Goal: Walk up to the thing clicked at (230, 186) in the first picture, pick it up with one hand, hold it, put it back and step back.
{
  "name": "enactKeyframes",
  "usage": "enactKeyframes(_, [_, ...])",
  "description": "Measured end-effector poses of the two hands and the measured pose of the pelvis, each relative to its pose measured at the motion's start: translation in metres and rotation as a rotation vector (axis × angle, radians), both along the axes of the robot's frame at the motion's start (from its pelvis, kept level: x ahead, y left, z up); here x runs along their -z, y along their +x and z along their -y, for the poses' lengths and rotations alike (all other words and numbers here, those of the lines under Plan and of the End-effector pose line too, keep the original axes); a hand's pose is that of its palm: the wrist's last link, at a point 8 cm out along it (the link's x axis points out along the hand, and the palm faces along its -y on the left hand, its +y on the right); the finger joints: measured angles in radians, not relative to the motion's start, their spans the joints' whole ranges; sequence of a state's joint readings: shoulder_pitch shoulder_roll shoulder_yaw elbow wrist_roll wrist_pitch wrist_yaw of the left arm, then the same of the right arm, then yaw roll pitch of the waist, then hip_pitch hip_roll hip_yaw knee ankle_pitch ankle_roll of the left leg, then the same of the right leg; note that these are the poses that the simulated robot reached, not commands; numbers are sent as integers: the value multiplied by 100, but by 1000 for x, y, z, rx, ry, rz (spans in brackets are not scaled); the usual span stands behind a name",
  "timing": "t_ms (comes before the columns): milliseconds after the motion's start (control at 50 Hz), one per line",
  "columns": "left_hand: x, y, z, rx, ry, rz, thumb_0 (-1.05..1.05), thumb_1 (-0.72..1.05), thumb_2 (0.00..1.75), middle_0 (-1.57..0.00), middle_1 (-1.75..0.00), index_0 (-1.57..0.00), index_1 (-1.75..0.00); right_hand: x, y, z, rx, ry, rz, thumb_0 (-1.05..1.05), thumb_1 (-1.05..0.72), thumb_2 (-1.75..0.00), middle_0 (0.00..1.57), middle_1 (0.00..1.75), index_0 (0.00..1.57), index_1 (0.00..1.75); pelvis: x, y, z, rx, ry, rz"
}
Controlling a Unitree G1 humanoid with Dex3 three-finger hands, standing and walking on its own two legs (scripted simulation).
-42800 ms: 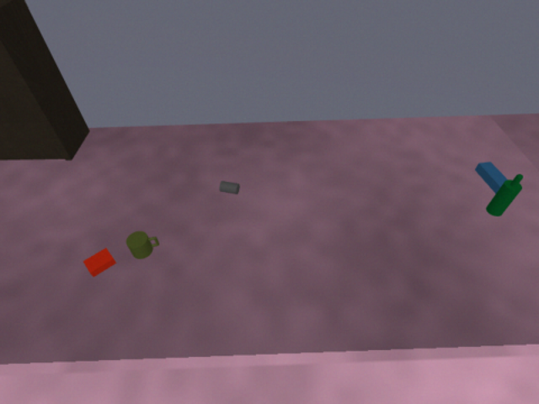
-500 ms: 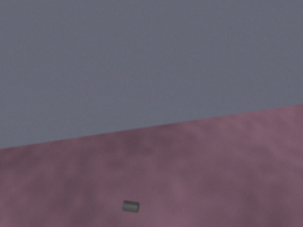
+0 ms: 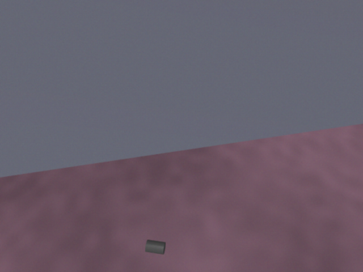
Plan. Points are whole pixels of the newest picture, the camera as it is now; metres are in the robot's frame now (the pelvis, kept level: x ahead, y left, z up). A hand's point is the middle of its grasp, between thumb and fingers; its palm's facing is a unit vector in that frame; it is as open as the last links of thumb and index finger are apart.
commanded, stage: stand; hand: left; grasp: from above
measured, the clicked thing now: (155, 246) +0.40 +0.19 -0.75
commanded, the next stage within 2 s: step back in 0.40 s
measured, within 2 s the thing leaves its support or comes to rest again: neither
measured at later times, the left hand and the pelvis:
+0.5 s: hand out of the picture +0.08 +0.25 -0.16, palm faces +0.03 -0.94 -0.35, open 7.4 cm; pelvis -0.01 +0.00 -0.01, yaw +0 degrees
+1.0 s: hand out of the picture +0.04 +0.33 -0.18, palm faces -0.08 -0.93 -0.35, open 7.4 cm; pelvis -0.09 +0.08 -0.02, yaw -3 degrees
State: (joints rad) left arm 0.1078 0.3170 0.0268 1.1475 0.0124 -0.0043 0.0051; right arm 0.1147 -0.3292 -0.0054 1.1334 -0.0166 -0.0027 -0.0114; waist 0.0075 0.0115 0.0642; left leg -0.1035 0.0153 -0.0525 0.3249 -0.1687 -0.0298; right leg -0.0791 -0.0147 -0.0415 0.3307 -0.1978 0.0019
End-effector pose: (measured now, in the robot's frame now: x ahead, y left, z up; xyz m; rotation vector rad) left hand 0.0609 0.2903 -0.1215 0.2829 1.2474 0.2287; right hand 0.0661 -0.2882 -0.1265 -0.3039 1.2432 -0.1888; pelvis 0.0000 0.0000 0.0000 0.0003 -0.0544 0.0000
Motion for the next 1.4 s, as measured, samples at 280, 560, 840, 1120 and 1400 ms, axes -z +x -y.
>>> enactKeyframes(280, [-1, 4, 0, 15, 6, 0, 0, 90, 90, -20, -30, -21, -30, 0, -3, 3, 0, 3, -15, 1, -90, -90, 21, 30, 20, 30, 0, 2, 3, 0, 1, -9])
enactKeyframes(560, [2, 6, -20, 13, 36, 21, 0, 90, 90, -20, -30, -21, -30, 1, -1, 11, 9, -33, 3, 1, -91, -90, 21, 30, 20, 30, 8, -22, -8, 3, 0, -10])
enactKeyframes(840, [25, 24, -77, 66, 17, 103, 0, 91, 90, -20, -30, -20, -30, -11, -76, -41, 7, -112, -87, 1, -91, -90, 21, 30, 20, 30, 17, -64, -64, -15, -26, -37])
enactKeyframes(1120, [20, -63, -85, 126, 51, 11, 0, 91, 90, -20, -30, -21, -30, 5, -99, -59, 43, -57, 99, 1, -90, -90, 21, 30, 21, 30, 24, -119, -74, 82, 5, -7])
enactKeyframes(1400, [-14, -156, -68, 91, 82, 71, 0, 90, 90, -20, -30, -21, -30, 0, -180, -26, 35, -49, 79, 1, -90, -90, 21, 30, 20, 30, 13, -193, -55, 73, 40, -16])
